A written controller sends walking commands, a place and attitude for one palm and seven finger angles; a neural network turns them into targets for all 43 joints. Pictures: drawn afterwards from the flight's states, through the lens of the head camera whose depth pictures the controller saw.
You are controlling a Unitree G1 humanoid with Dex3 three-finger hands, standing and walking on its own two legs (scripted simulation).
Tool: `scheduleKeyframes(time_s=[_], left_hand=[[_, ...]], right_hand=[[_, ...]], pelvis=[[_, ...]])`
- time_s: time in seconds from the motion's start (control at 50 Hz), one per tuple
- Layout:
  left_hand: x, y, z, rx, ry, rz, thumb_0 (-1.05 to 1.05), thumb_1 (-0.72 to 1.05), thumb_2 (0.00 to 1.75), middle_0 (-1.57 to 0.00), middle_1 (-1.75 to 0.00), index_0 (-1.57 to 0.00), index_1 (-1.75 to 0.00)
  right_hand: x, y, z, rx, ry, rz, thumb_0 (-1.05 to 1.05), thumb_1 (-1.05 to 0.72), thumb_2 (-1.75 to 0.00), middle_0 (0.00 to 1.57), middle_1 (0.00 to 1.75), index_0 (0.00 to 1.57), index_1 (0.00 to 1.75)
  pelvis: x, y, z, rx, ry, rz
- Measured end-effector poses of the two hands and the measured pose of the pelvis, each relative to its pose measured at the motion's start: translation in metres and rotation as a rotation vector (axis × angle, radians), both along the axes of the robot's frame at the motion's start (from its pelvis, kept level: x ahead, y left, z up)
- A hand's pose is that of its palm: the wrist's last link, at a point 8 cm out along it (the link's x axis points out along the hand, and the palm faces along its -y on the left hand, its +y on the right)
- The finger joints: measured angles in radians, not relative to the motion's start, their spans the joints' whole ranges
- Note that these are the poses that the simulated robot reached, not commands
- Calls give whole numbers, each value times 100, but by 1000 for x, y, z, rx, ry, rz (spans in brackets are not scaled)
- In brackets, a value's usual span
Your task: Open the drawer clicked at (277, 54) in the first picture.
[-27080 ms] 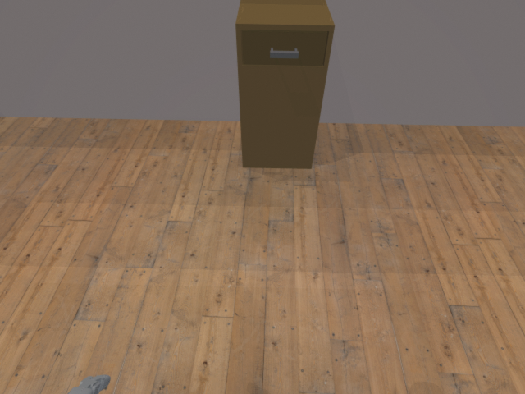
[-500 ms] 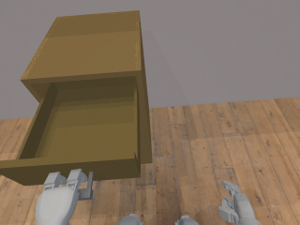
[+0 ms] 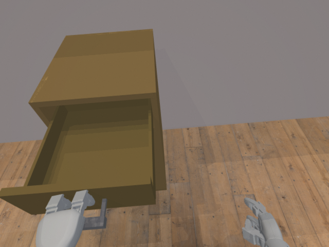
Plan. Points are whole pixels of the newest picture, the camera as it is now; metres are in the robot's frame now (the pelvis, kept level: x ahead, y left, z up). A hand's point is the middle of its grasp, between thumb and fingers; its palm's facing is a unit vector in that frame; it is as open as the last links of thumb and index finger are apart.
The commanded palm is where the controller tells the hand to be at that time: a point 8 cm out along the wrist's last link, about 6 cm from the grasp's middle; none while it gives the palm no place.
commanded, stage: lift the hand off the handle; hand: left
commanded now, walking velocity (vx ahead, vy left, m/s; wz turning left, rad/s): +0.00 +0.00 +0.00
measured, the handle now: (82, 214) +0.20 +0.23 -0.03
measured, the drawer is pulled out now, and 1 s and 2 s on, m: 0.29 0.29 0.29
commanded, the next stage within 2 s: draw the hand back to the body in 1.72 s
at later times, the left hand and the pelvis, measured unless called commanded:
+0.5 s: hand (68, 228) +0.16 +0.23 +0.02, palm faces +0.01 -0.13 -0.99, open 13.7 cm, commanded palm +0.13 +0.23 +0.08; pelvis +0.01 +0.01 +0.01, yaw -1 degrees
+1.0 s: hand (57, 216) +0.17 +0.24 +0.06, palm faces +0.04 -0.13 -0.99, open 13.9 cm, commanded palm +0.14 +0.23 +0.12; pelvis +0.01 +0.01 +0.03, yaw -1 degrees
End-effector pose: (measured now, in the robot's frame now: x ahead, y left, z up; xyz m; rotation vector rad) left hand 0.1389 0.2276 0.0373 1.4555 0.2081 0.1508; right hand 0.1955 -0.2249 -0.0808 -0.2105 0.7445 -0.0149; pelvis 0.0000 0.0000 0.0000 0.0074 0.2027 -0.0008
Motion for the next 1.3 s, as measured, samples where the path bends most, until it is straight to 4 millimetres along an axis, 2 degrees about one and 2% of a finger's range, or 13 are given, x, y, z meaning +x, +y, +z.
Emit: scheduleKeyframes(time_s=[0.32,0.5,0.68,0.84,1.08,1.3], left_hand=[[-2,3,26,-7,-23,-6,0,-49,30,-32,-120,-36,-121],[-2,1,39,-19,-37,-20,0,-49,30,-32,-120,-35,-121],[-3,9,55,-9,-52,-7,0,-49,30,-32,-120,-34,-121],[5,8,64,-32,-62,-13,0,-49,30,-32,-120,-32,-120],[7,13,84,-35,-67,-22,0,-49,30,-32,-120,-31,-120],[2,8,99,-49,-86,-52,0,-49,30,-32,-120,-32,-120]], right_hand=[[14,19,8,50,-16,39,2,-91,-90,20,30,20,30],[14,21,13,57,-17,44,2,-91,-90,20,30,20,30],[13,19,19,58,-24,34,2,-91,-90,20,30,20,30],[13,21,24,56,-25,31,2,-91,-90,20,30,20,30],[19,28,33,72,-38,35,2,-91,-90,20,30,20,30],[28,40,40,85,-53,72,2,-91,-90,20,30,20,30]], pelvis=[[9,5,7,-3,-24,-8],[12,7,12,-2,-40,-14],[11,7,17,-4,-61,-15],[10,9,22,-6,-78,-13],[16,14,29,-12,-101,-19],[18,19,32,-16,-116,-21]])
